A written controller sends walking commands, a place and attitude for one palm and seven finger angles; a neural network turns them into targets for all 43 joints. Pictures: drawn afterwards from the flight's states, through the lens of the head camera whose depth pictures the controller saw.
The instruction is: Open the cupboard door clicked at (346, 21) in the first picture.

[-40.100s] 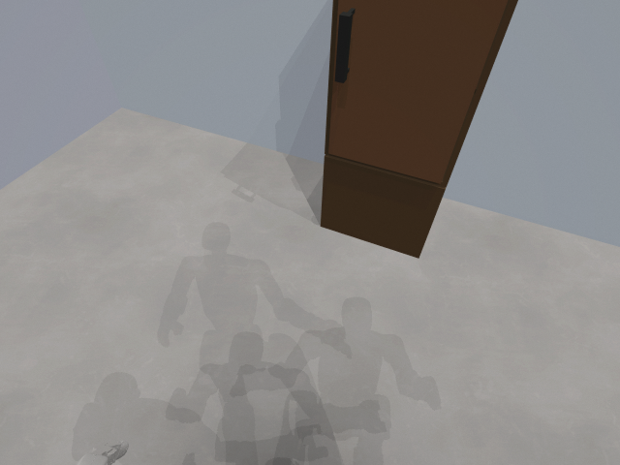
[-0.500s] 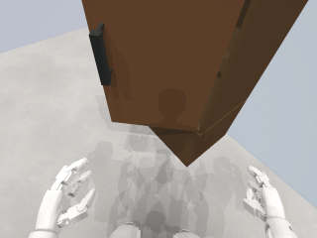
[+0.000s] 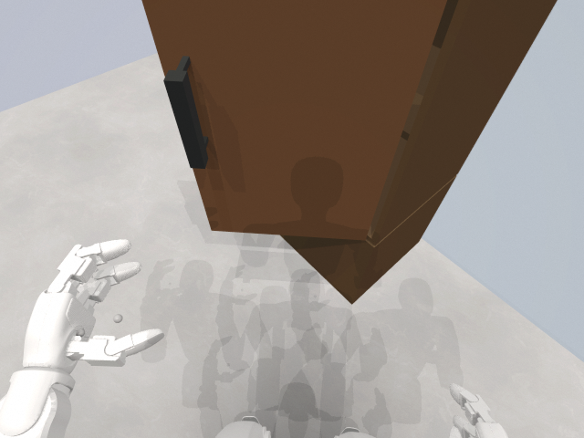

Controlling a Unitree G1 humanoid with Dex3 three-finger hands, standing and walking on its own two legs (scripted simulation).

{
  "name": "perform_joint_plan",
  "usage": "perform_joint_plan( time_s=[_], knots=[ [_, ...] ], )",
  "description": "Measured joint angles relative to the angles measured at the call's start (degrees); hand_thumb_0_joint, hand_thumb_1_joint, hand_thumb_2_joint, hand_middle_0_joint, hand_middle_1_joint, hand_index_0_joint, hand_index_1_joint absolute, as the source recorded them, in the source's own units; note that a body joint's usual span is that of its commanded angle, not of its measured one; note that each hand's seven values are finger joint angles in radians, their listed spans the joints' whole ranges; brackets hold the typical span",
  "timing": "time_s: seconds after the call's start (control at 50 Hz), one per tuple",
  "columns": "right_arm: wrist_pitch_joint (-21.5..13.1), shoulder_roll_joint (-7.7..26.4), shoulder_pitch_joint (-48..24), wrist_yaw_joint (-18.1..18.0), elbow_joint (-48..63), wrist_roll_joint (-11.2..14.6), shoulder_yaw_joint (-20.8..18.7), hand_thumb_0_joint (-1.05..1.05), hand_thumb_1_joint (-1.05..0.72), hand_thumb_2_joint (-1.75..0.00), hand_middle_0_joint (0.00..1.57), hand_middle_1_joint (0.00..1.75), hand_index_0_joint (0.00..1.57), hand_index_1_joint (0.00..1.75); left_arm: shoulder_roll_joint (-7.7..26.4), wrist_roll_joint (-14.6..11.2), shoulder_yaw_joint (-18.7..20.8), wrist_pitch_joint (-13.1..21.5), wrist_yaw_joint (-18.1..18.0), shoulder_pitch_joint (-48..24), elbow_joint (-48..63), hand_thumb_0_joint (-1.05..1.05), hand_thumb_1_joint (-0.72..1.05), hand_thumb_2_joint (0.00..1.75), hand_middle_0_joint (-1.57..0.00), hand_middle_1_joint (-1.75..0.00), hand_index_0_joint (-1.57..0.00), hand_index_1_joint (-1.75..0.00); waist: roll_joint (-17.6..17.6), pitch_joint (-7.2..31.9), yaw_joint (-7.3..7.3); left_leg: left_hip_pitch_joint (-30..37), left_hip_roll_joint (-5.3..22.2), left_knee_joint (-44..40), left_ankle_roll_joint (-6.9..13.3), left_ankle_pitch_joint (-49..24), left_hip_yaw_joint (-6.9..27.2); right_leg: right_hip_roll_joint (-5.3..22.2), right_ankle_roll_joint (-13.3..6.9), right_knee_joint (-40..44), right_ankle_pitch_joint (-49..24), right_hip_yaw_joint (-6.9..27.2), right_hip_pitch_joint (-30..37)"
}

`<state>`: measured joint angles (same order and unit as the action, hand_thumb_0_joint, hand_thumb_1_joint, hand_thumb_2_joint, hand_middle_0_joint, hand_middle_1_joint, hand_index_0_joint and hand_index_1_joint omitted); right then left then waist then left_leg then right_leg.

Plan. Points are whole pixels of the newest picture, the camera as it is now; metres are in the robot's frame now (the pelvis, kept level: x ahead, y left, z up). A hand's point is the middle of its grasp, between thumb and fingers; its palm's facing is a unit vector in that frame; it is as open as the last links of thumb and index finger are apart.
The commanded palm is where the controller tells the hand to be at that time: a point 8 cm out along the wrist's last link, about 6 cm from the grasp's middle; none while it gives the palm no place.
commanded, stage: raise the hand with hooked fingers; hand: left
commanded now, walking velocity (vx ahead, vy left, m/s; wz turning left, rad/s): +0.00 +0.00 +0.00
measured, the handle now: (192, 115) +0.58 +0.20 +0.09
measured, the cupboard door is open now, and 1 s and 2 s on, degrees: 44 44 44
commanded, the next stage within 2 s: move the hooked fingers beside the handle in 1.14 s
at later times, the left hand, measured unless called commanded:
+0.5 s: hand (77, 272) +0.28 +0.27 +0.10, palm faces +0.02 -1.00 -0.07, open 13.9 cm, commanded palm +0.26 +0.32 +0.11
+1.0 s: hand (77, 253) +0.30 +0.27 +0.12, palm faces +0.03 -1.00 -0.05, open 14.0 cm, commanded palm +0.27 +0.32 +0.12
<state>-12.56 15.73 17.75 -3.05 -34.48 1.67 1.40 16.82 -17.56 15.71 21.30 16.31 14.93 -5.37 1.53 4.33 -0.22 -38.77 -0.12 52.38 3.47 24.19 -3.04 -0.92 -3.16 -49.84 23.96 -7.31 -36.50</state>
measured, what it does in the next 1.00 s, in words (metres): stands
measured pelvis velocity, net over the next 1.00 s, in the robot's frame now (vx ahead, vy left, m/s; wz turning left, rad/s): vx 0.00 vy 0.00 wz -0.01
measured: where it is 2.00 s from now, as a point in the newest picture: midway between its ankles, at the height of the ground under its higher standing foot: outside the picture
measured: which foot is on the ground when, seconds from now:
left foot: down 0.00-1.00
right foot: down 0.00-1.00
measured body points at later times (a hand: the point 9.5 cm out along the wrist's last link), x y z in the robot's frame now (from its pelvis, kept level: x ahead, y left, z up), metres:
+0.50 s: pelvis +0.01 +0.01 +0.02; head +0.04 +0.01 +0.47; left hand +0.27 +0.32 +0.11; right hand +0.19 -0.21 -0.06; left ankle +0.02 +0.08 -0.69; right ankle +0.01 -0.09 -0.69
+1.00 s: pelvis +0.00 +0.00 +0.03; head +0.04 +0.00 +0.48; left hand +0.29 +0.32 +0.12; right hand +0.16 -0.25 -0.05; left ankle +0.02 +0.08 -0.69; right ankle +0.01 -0.09 -0.69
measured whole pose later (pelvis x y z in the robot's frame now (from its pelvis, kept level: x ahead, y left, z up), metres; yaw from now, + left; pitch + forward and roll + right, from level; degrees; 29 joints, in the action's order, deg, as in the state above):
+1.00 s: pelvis +0.00 +0.00 +0.03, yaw +0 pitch +5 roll -1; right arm -12.6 16.9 15.9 -4.5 -34.4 2.7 2.7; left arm 23.9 -18.8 24.1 11.0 27.3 -4.2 -23.0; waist 1.3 1.8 0.5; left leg -25.8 -0.5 39.7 3.2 19.1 -3.5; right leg -1.6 -3.1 -37.3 18.6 -6.3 -23.8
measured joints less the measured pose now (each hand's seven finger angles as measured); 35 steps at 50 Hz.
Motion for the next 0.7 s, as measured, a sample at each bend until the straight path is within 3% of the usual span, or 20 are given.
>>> perform_joint_plan(
  time_s=[0.12, 0.28, 0.36, 0.44, 0.58, 0.7],
  knots=[
    [-1.1, 1.3, -2.5, -1.3, -0.1, 0.7, -0.6, 0.02, -0.9, -0.9, 0.2, 0.3, 0.2, 0.3, 1.3, 0.0, -1.5, -3.8, 4.9, -3.6, -3.2, 0.0, -0.16, 0.45, -0.27, -0.98, -0.28, -0.98, -0.1, -0.6, 0.06, 1.7, -0.3, -1.2, 0.4, -0.3, -0.1, 0.1, 0.5, 1.6, -0.6, 0.2, 1.8],
    [-1.5, -0.1, -4.1, -1.1, 2.2, 0.6, 0.7, 0.01, -0.9, -0.9, 0.2, 0.3, 0.2, 0.3, 2.9, -1.3, 2.3, -5.2, 3.4, -7.6, -3.8, -0.01, -0.35, 0.37, -0.29, -1.1, -0.3, -1.1, -0.4, -0.6, 0.81, 6.3, -0.7, -5.1, 0.5, -1.4, -0.2, 0.2, 0.9, 5.4, -1.8, 0.4, 6.4],
    [-0.9, -0.2, -4.6, -1.2, 2.3, 0.9, 1.7, 0.01, -0.9, -0.9, 0.2, 0.3, 0.2, 0.3, 3.9, -0.9, 2.7, -8.1, 5.4, -10.8, -7.0, -0.01, -0.42, 0.34, -0.29, -1.15, -0.3, -1.15, 0.4, -1.0, 1.6, 7.5, -1.0, -6.3, 0.7, -2.1, 0.1, 0.4, 1.0, 6.8, -2.4, 0.2, 7.8],
    [-0.4, -0.5, -4.6, -1.6, 1.9, 0.9, 2.4, 0.01, -0.9, -0.9, 0.2, 0.3, 0.2, 0.3, 4.9, -0.6, 2.9, -10.7, 8.0, -12.6, -9.1, -0.01, -0.47, 0.32, -0.29, -1.17, -0.3, -1.17, 0.7, -1.4, 2.0, 8.9, -1.1, -7.9, 0.7, -2.8, 0.0, 0.4, 1.1, 8.3, -3.1, 0.3, 9.2],
    [-0.1, -0.7, -3.5, -2.0, 0.4, 0.9, 3.0, 0.01, -0.9, -0.9, 0.2, 0.31, 0.21, 0.3, 6.9, -1.7, 6.7, -10.0, 9.5, -17.2, -12.8, -0.01, -0.5, 0.3, -0.3, -1.19, -0.31, -1.19, 0.2, -2.2, 2.03, 11.3, -1.0, -10.2, 0.4, -3.8, 0.2, 0.2, 0.8, 10.6, -4.1, 0.3, 11.6],
    [0.4, 0.5, -2.6, -2.4, -0.3, 1.4, 2.7, 0.01, -0.9, -0.9, 0.2, 0.31, 0.21, 0.3, 9.4, -1.7, 8.0, -12.4, 12.5, -21.4, -18.4, -0.01, -0.5, 0.3, -0.3, -1.2, -0.3, -1.2, 0.5, -2.5, 1.41, 12.2, -1.0, -11.7, 0.3, -4.7, 0.2, 0.0, 0.6, 12.2, -4.9, 0.3, 12.5]
  ],
)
